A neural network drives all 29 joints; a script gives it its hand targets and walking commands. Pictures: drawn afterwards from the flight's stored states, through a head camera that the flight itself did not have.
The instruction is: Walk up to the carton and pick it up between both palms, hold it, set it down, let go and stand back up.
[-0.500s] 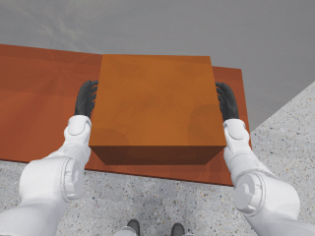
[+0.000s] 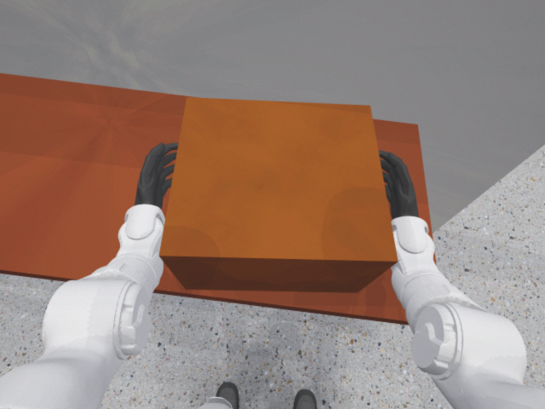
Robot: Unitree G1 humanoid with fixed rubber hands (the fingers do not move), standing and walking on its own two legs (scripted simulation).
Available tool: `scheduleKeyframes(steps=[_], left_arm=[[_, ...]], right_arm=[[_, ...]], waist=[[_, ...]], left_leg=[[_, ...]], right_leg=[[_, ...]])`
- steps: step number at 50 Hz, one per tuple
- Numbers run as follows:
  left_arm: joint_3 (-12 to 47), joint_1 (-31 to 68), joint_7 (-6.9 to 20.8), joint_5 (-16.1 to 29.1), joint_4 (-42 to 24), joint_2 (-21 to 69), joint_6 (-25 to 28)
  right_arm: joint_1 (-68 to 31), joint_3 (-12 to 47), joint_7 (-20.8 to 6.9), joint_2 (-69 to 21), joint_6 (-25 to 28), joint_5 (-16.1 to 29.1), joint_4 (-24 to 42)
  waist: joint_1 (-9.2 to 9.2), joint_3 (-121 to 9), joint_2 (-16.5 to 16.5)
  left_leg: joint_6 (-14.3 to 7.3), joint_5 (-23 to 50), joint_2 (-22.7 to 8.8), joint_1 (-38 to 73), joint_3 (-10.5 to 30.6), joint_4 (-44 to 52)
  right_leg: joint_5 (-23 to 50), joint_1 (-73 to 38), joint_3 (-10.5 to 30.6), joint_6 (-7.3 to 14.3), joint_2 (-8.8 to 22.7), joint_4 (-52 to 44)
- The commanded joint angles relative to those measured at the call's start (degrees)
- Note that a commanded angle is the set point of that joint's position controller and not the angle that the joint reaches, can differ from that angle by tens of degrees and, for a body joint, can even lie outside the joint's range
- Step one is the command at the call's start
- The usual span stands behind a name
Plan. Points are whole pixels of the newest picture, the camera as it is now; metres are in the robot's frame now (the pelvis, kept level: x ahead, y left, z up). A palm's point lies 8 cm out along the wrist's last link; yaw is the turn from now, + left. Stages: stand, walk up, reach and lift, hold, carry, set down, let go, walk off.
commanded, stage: reach and lift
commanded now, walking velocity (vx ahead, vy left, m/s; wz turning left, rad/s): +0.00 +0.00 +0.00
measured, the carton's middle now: (275, 199) +0.43 +0.03 -0.02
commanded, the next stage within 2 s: none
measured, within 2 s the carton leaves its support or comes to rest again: leaves its support in 0.42 s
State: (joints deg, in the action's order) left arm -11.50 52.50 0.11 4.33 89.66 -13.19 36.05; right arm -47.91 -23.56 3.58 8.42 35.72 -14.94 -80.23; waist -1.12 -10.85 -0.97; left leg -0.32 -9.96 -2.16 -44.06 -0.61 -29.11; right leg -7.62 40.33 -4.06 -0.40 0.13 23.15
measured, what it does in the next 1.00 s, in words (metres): stands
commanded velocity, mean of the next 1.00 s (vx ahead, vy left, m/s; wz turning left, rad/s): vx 0.00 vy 0.00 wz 0.00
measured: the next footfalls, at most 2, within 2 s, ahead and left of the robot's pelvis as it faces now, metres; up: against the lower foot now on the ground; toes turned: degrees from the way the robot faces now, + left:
none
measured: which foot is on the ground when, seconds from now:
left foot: down 0.00-1.00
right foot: down 0.00-1.00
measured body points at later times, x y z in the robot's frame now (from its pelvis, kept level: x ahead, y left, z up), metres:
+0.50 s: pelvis +0.00 +0.00 +0.00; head +0.08 +0.00 +0.44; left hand +0.40 +0.21 +0.01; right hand +0.42 -0.17 +0.02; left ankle +0.01 +0.11 -0.73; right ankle +0.01 -0.13 -0.73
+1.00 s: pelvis +0.01 -0.01 +0.02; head +0.01 +0.00 +0.47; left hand +0.40 +0.21 +0.10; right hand +0.41 -0.18 +0.11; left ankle +0.01 +0.11 -0.73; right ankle +0.01 -0.13 -0.73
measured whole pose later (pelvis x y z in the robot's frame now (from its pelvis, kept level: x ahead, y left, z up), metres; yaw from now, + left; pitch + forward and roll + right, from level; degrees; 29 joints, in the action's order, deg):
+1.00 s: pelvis +0.01 -0.01 +0.02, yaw +3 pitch +6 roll -1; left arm -3.5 37.2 -2.9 11.7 59.8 -12.8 8.9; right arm -36.2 -2.1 4.8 9.0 4.8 9.9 -51.0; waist 2.2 -7.8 1.0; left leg 0.0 -8.4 -0.1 -18.1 1.3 -20.0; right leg -8.8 15.1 -2.8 -0.5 0.8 17.4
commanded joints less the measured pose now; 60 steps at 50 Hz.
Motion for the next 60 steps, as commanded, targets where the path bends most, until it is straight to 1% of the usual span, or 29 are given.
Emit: scheduleKeyframes(steps=[1, 4, 7, 9, 12, 13, 14, 18, 21, 24, 27, 30, 31, 32, 33, 34, 37, 39, 40, 41, 42, 44, 47, 49, 51, 53, 56, 57, 60], left_arm=[[9.3, 30.5, 6.9, -6.7, -8.1, 33.3, 2.9], [10.2, 32.6, 6.4, -5.7, -8.3, 33.6, 2.3], [11.3, 30.7, 5.9, -4.6, -9.9, 34.3, 1.4], [13.4, 33.6, 5.9, -3.2, -11.4, 34.6, 1.6], [14.3, 34.1, 6.1, -1.7, -11.6, 34.9, 1.1], [15.1, 36.7, 6.1, -0.5, -11.2, 35.0, 1.3], [16.6, 35.9, 5.9, 0.5, -11.8, 36.1, 0.9], [20.1, 35.1, 5.6, 3.5, -17.0, 38.2, -0.8], [24.1, 35.5, 5.6, 5.9, -22.3, 40.6, -1.2], [25.0, 38.5, 5.7, 7.7, -27.1, 41.4, -1.1], [27.3, 39.0, 5.1, 8.0, -34.1, 43.0, -2.0], [28.7, 38.2, 4.7, 8.4, -37.3, 44.0, -5.0], [28.4, 39.0, 4.8, 8.1, -38.1, 43.7, -6.0], [27.5, 42.5, 5.2, 8.7, -36.4, 42.7, -7.1], [27.6, 42.2, 5.1, 8.9, -38.0, 43.2, -8.1], [27.8, 40.8, 4.7, 8.8, -39.2, 43.6, -9.5], [25.5, 34.3, 5.7, 6.6, -38.0, 42.7, -14.0], [25.7, 36.7, 6.2, 6.5, -43.2, 42.8, -14.7], [25.5, 35.1, 6.3, 6.5, -43.9, 43.4, -15.5], [25.2, 35.0, 6.5, 6.1, -45.8, 43.0, -16.2], [23.9, 38.2, 6.9, 5.6, -44.6, 42.0, -16.5], [23.0, 33.9, 7.1, 4.6, -44.6, 41.4, -18.1], [24.5, 26.8, 7.0, 3.8, -51.0, 42.9, -21.5], [24.6, 30.3, 7.5, 4.0, -53.0, 42.2, -23.7], [25.0, 29.7, 7.5, 4.0, -54.7, 41.8, -26.0], [27.2, 26.9, 6.3, 3.4, -61.6, 44.3, -28.9], [29.5, 22.0, 6.1, 3.2, -67.6, 44.9, -34.0], [31.6, 23.5, 5.8, 3.9, -72.1, 45.5, -34.8], [34.8, 22.2, 4.8, 4.7, -79.5, 45.7, -37.7]], right_arm=[[-30.1, 15.1, -8.9, -31.6, 5.1, -6.6, 3.9], [-32.2, 14.7, -9.2, -31.5, 4.3, -6.5, 5.0], [-31.0, 17.7, -9.6, -31.2, 2.7, -3.4, 5.2], [-31.6, 17.5, -9.3, -31.9, 2.3, -3.1, 5.9], [-32.0, 19.6, -9.2, -33.1, 0.8, -1.3, 7.1], [-34.5, 19.4, -9.2, -33.9, 0.4, -1.2, 8.5], [-33.2, 19.8, -9.2, -34.5, -0.6, -0.7, 8.1], [-32.8, 24.9, -9.1, -36.2, -3.7, 4.2, 13.3], [-31.9, 29.0, -8.6, -38.4, -5.9, 7.2, 19.0], [-32.0, 32.6, -8.3, -42.2, -8.6, 9.9, 24.2], [-29.5, 35.9, -8.4, -44.3, -11.3, 11.8, 28.6], [-31.0, 39.2, -8.2, -43.8, -14.7, 15.4, 34.5], [-29.9, 39.2, -8.0, -44.1, -16.4, 16.1, 34.0], [-32.4, 37.2, -8.0, -43.4, -18.0, 15.5, 33.7], [-30.7, 37.6, -8.1, -44.2, -19.5, 15.9, 32.6], [-30.1, 38.7, -8.1, -44.4, -20.7, 17.4, 33.4], [-28.8, 40.0, -6.9, -42.5, -24.2, 20.5, 36.2], [-27.6, 39.9, -6.1, -43.6, -25.6, 20.7, 37.4], [-27.7, 40.7, -6.3, -43.8, -25.8, 21.3, 39.3], [-25.7, 40.4, -6.3, -43.2, -26.8, 21.9, 38.7], [-29.2, 39.2, -6.5, -43.0, -27.0, 21.1, 39.2], [-25.9, 39.1, -6.8, -41.7, -28.1, 20.9, 38.4], [-21.9, 42.9, -6.4, -41.2, -29.1, 24.0, 42.8], [-26.2, 43.0, -6.2, -40.7, -30.2, 24.4, 46.2], [-25.2, 41.6, -6.4, -39.5, -31.5, 23.6, 47.0], [-23.5, 42.6, -7.1, -38.1, -32.4, 25.6, 48.6], [-20.4, 43.6, -6.6, -36.1, -34.8, 26.7, 53.4], [-20.5, 43.8, -6.6, -36.8, -35.2, 27.5, 55.7], [-20.3, 45.8, -6.7, -36.1, -36.5, 28.0, 64.1]], waist=[[-0.66, -41.2, 2.4], [-0.97, -41.2, 3.1], [-1.56, -41.3, 3.4], [-0.01, -42.6, 3.6], [-0.29, -41.2, 3.5], [-0.19, -42.1, 3.1], [1.24, -41.5, 2.6], [1.13, -45.4, 5.0], [3.04, -45.9, 4.9], [3.28, -45.5, 2.6], [3.96, -46.0, 5.6], [3.48, -42.1, 5.9], [4.1, -38.1, 5.6], [4.69, -34.4, 4.0], [4.59, -32.9, 4.1], [3.78, -32.6, 4.5], [3.91, -28.5, 2.4], [4.4, -30.9, 2.8], [3.71, -31.6, 2.8], [4.53, -29.5, 3.1], [4.16, -29.0, 2.5], [3.84, -25.6, 3.0], [3.34, -24.3, 3.0], [3.01, -22.6, 1.6], [3.88, -21.0, 0.5], [3.03, -21.5, 4.1], [4.87, -20.0, 2.9], [5.21, -22.8, 4.6], [5.57, -27.4, 5.2]], left_leg=[[4.3, 27.6, 1.0, 22.4, -2.5, -2.4], [4.2, 24.7, 1.0, 23.1, -2.6, -2.9], [4.1, 26.1, 0.8, 25.0, -2.1, -3.2], [4.5, 24.8, 0.8, 25.0, -1.9, -2.9], [3.9, 22.4, 1.4, 24.1, -2.0, -3.2], [3.5, 18.4, 1.6, 21.7, -2.0, -2.5], [3.3, 18.1, 1.5, 22.1, -1.4, -2.8], [3.7, 20.2, 1.9, 21.3, -0.2, -3.4], [4.5, 25.9, 2.0, 25.6, 1.1, -4.7], [3.6, 23.1, 2.8, 22.3, 1.7, -3.3], [4.1, 23.8, 3.1, 21.8, 2.7, -2.6], [4.1, 23.1, 3.2, 24.3, 3.5, -1.3], [4.1, 20.9, 3.4, 24.9, 3.7, -0.2], [3.3, 13.2, 3.5, 23.1, 3.4, 2.3], [2.8, 11.7, 3.4, 24.0, 3.5, 3.4], [3.0, 14.1, 3.2, 26.5, 3.4, 3.4], [2.4, 16.8, 4.1, 29.3, 3.3, 4.7], [3.0, 18.6, 4.3, 30.2, 2.9, 5.6], [3.1, 20.3, 4.2, 31.6, 3.1, 5.6], [3.4, 20.7, 4.2, 32.9, 3.1, 6.0], [2.9, 16.9, 4.3, 31.8, 2.9, 7.2], [2.7, 16.3, 4.0, 33.5, 2.6, 8.5], [3.6, 23.3, 4.0, 38.0, 2.7, 7.9], [3.2, 19.0, 4.4, 35.7, 2.6, 9.3], [2.9, 16.0, 4.0, 36.8, 2.4, 10.3], [4.5, 23.6, 3.2, 42.7, 2.9, 8.9], [5.4, 26.3, 3.6, 44.9, 3.2, 8.0], [6.1, 27.9, 3.6, 45.8, 3.6, 7.6], [6.3, 30.5, 4.0, 46.5, 3.9, 6.0]], right_leg=[[24.3, -18.1, -2.4, -0.3, -1.7, 3.5], [19.0, -14.5, -2.4, 0.1, -1.8, 2.8], [19.0, -14.7, -2.5, 0.4, -2.4, 3.5], [17.6, -13.7, -2.4, 0.1, -2.4, 3.1], [16.0, -15.2, -1.6, 0.1, -2.3, 3.4], [13.0, -15.0, -1.4, -0.2, -2.1, 3.2], [13.6, -15.3, -1.2, -0.1, -2.4, 3.9], [17.8, -19.1, -0.1, -0.2, -2.4, 5.5], [22.0, -20.5, 0.0, -0.2, -3.3, 5.2], [22.3, -25.2, 1.5, -1.4, -2.4, 5.5], [24.3, -27.7, 2.4, -1.1, -2.0, 6.5], [21.4, -28.3, 2.9, -0.3, -1.9, 4.5], [19.0, -28.0, 3.2, -0.1, -1.7, 3.5], [10.7, -26.7, 3.5, -0.2, -1.0, 1.6], [7.7, -26.7, 3.5, 0.2, -0.9, 0.9], [8.4, -26.7, 3.7, 0.7, -1.2, 0.5], [13.8, -32.5, 4.4, 0.2, -1.1, -1.4], [17.1, -35.1, 4.3, -0.3, -0.9, -1.3], [18.1, -35.7, 4.2, -0.1, -1.1, -1.7], [18.4, -35.9, 4.4, 0.0, -0.9, -2.1], [14.9, -35.3, 4.3, -0.1, -0.3, -3.0], [14.1, -36.2, 4.3, 0.4, -0.2, -3.8], [19.6, -39.9, 4.2, 0.7, -1.3, -4.3], [16.4, -39.8, 4.2, 0.3, -0.9, -5.0], [12.4, -38.2, 4.0, 0.4, -1.0, -6.0], [12.4, -35.6, 3.3, 1.9, -2.5, -6.6], [13.7, -35.9, 3.2, 1.5, -3.1, -8.1], [14.7, -36.0, 3.0, 1.5, -3.2, -7.6], [19.0, -36.2, 3.1, 1.1, -3.5, -6.8]])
